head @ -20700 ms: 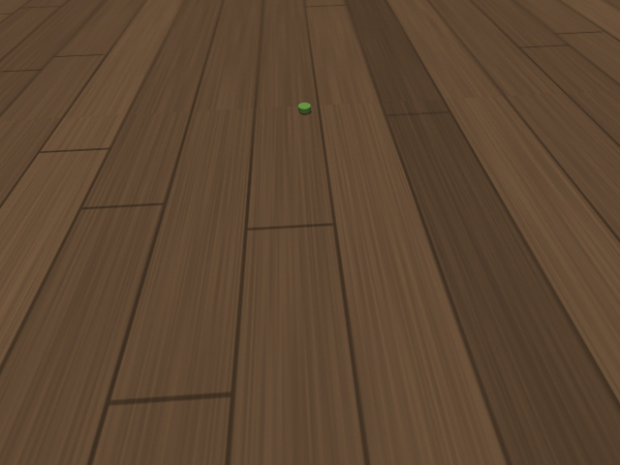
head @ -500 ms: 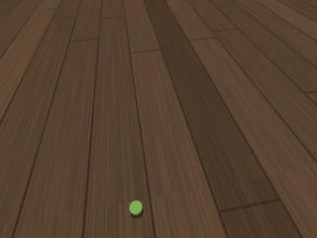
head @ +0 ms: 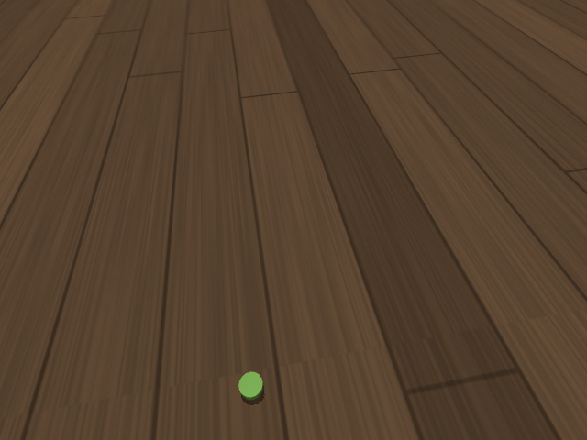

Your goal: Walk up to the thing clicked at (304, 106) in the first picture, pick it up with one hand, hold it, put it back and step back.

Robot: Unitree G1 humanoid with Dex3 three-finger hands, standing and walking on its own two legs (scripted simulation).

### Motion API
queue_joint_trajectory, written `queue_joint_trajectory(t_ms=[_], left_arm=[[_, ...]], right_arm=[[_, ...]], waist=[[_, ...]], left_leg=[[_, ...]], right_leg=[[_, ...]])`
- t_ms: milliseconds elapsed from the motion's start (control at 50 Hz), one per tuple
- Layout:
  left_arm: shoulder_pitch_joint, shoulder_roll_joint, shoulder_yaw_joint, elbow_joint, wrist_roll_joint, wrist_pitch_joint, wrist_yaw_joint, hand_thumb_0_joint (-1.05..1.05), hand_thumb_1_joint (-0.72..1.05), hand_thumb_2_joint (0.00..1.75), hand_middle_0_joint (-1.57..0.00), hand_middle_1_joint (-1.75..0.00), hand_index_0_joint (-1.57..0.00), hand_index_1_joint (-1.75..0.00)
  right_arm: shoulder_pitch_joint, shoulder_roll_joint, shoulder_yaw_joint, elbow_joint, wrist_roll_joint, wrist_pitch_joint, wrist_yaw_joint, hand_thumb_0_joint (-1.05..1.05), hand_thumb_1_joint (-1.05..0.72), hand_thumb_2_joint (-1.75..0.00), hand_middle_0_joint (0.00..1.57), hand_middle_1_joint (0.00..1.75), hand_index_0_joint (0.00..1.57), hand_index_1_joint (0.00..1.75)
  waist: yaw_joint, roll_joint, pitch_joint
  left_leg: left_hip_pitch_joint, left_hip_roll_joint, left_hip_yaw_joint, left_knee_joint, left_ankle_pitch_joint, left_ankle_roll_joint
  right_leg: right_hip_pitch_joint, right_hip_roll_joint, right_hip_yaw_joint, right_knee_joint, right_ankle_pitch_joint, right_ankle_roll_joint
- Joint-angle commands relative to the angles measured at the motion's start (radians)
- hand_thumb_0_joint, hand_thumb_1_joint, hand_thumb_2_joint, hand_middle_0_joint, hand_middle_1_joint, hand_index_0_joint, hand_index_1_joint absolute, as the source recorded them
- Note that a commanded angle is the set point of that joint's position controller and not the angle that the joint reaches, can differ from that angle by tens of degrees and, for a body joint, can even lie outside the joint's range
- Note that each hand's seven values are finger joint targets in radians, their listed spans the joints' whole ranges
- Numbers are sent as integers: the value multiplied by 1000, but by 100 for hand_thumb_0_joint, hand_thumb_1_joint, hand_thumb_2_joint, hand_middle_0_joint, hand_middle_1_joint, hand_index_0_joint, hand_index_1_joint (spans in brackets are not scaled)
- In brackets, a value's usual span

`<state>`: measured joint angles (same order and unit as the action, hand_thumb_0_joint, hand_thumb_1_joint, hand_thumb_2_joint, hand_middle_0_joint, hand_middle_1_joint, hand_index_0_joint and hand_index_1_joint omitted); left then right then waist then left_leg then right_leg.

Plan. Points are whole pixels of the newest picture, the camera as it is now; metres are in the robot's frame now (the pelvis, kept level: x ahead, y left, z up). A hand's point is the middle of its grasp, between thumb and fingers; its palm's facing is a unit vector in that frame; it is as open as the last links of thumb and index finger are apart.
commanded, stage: stand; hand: left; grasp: from above
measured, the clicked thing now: (251, 385) +0.42 +0.19 -0.77
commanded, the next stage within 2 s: rise first in 0.14 s
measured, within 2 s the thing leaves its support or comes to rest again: neither
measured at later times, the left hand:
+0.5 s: hand out of the picture +0.15 +0.25 -0.17, palm faces -0.05 -0.94 -0.34, open 9.3 cm
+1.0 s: hand out of the picture +0.12 +0.26 -0.24, palm faces -0.19 -0.86 -0.48, open 14.0 cm
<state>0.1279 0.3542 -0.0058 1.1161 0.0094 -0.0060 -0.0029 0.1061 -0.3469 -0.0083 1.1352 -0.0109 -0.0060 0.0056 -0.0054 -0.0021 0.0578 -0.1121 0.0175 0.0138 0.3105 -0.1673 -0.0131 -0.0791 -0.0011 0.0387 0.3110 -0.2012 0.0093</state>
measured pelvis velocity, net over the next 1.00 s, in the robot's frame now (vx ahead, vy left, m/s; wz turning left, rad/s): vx -0.01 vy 0.01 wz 0.02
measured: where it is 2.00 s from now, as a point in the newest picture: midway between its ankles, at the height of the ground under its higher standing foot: outside the picture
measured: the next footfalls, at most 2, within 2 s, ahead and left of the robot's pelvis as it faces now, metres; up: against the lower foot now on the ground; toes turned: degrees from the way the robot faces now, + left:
none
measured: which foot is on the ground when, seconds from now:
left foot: down 0.00-1.00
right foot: down 0.00-1.00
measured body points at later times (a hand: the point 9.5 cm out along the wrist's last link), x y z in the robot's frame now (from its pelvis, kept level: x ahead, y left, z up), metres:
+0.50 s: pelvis -0.02 +0.00 -0.02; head +0.04 +0.01 +0.42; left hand +0.15 +0.30 -0.15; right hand +0.09 -0.27 -0.15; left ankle +0.00 +0.13 -0.75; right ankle -0.02 -0.13 -0.75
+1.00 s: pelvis -0.01 +0.01 -0.10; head +0.09 +0.03 +0.34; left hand +0.12 +0.30 -0.21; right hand +0.17 -0.24 -0.19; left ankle +0.00 +0.13 -0.75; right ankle -0.02 -0.13 -0.75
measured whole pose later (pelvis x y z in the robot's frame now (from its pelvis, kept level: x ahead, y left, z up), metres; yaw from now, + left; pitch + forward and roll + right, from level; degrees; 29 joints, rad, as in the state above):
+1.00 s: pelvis -0.01 +0.01 -0.10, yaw +1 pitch +18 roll -2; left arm 0.26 0.30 0.10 0.45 0.30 0.18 0.03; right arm 0.17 -0.23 -0.03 0.57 0.00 -0.12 -0.02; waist -0.02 0.00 -0.12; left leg -0.96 0.02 -0.03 1.16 -0.52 0.00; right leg -0.89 0.01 0.00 1.13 -0.56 0.02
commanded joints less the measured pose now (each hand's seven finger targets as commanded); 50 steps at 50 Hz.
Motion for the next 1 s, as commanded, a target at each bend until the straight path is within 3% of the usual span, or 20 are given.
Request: queue_joint_trajectory(t_ms=[0,200,220,240,260,280,300,320,340,380,440,500,560,600,660,700,740,800,860,980], left_arm=[[-32,218,41,-59,-2,-26,16,0,90,90,-20,-30,-20,-30],[-24,215,41,-56,1,-23,16,0,90,90,-20,-30,-20,-30],[-27,214,40,-56,-2,-23,16,0,83,94,-19,-38,-19,-38],[-378,32,39,-407,-46,-118,31,0,75,95,-21,-46,-17,-46],[-490,102,68,-325,-40,-109,34,0,67,94,-21,-54,-17,-54],[-315,186,125,-139,-17,-65,36,0,59,92,-19,-62,-17,-62],[-239,176,134,-83,-7,-46,21,0,51,92,-19,-68,-17,-70],[-283,194,140,-108,20,-44,7,0,43,91,-16,-76,-17,-78],[-304,259,183,-149,45,-53,-1,0,35,92,-16,-84,-16,-84],[-135,221,191,-56,115,-30,-32,0,19,92,-10,-100,-14,-97],[-83,211,213,-194,156,-1,-33,0,-5,94,-10,-105,-13,-102],[-96,134,167,-251,173,66,-9,0,-29,95,-7,-109,-10,-107],[-93,150,178,-337,177,114,10,0,-52,98,-7,-109,-8,-109],[-78,110,154,-371,185,125,11,0,-55,99,-8,-108,-8,-108],[-89,142,187,-469,208,109,18,0,-56,100,-8,-107,-7,-108],[-57,131,178,-557,227,97,20,0,-57,101,-8,-107,-7,-108],[2,150,203,-602,258,98,28,0,-56,101,-8,-107,-7,-109],[64,129,185,-685,288,113,36,0,-56,102,-8,-106,-6,-108],[129,124,186,-759,296,136,44,0,-57,102,-8,-107,-6,-108],[172,107,164,-817,312,174,52,0,-59,103,-8,-104,-6,-107]], right_arm=[[-21,-209,-35,-62,4,-26,-14,0,-90,-90,20,30,20,30],[-32,-216,-37,-65,4,-21,-14,0,-90,-90,20,30,20,30],[-23,-208,-35,-66,4,-21,-13,0,-89,-90,20,30,20,30],[-8,-47,10,-344,70,-73,-30,0,-96,-91,20,30,20,30],[42,-78,4,-292,72,-73,-40,0,-92,-90,20,30,20,30],[72,-112,-8,-278,68,-62,-47,0,-91,-90,20,30,20,30],[77,-112,-23,-308,65,-52,-44,0,-90,-90,20,30,20,30],[92,-113,-41,-325,54,-54,-48,0,-88,-90,20,30,20,30],[114,-112,-57,-338,49,-61,-54,0,-87,-89,20,30,20,30],[141,-102,-74,-379,32,-69,-43,0,-88,-90,20,30,20,30],[132,-89,-89,-467,33,-67,-33,0,-88,-90,20,30,20,30],[97,-77,-82,-534,42,-66,-29,0,-86,-89,20,30,20,30],[84,-72,-81,-584,42,-78,-25,0,-86,-89,20,30,20,30],[96,-67,-81,-601,40,-91,-21,0,-87,-89,20,30,20,30],[109,-55,-88,-624,31,-114,-25,0,-86,-89,20,30,20,30],[112,-43,-88,-641,29,-128,-27,0,-87,-89,20,30,20,30],[111,-43,-90,-654,26,-139,-32,0,-87,-89,20,30,20,30],[114,-41,-88,-667,21,-148,-35,0,-86,-89,20,30,20,30],[109,-40,-90,-679,21,-154,-36,0,-87,-89,20,30,20,30],[87,-38,-87,-712,21,-165,-34,0,-89,-90,20,30,20,30]], waist=[[-2,8,-91],[2,16,-77],[1,4,-66],[-105,22,-17],[-75,-12,-57],[-65,-36,-37],[-31,-21,-32],[-34,-27,-104],[-19,5,-191],[-4,-22,-267],[48,63,-341],[20,36,-274],[7,19,-249],[-8,8,-239],[-16,-6,-283],[-17,30,-345],[-13,53,-378],[-22,82,-411],[-13,98,-448],[-30,59,-436]], left_leg=[[56,115,-86,-27,192,28],[53,118,-87,-30,149,32],[35,114,-85,-37,136,30],[-114,-21,33,50,-9,24],[-107,-22,29,70,-24,28],[-138,-26,24,91,-49,30],[-172,-19,29,120,-34,26],[-180,-22,25,159,-4,30],[-173,-25,20,191,38,27],[-238,-37,11,279,93,26],[-245,-45,9,301,112,12],[-305,-33,-4,320,41,9],[-381,-21,-14,367,-50,10],[-424,-17,-16,406,-94,13],[-483,-17,-16,495,-108,18],[-497,-18,-12,550,-91,20],[-510,-14,-14,589,-65,18],[-517,-6,-25,631,-34,17],[-523,2,-40,669,24,18],[-637,2,-53,741,-22,23]], right_leg=[[-23,-124,71,-37,214,-33],[-29,-121,70,-41,177,-32],[-34,-122,71,-46,163,-32],[-241,2,-31,28,76,-15],[-195,1,-40,37,41,-12],[-221,11,-51,51,0,-20],[-234,14,-57,87,-2,-24],[-256,12,-51,124,28,-26],[-246,5,-45,160,77,-25],[-252,5,-51,239,126,-23],[-263,11,-53,289,112,-32],[-348,20,-65,305,26,-31],[-431,25,-72,352,-70,-29],[-486,26,-73,394,-107,-27],[-554,22,-66,472,-119,-23],[-590,16,-56,525,-95,-25],[-622,17,-59,571,-76,-26],[-666,21,-63,625,-57,-27],[-709,22,-69,663,-37,-27],[-779,24,-76,728,-67,-27]])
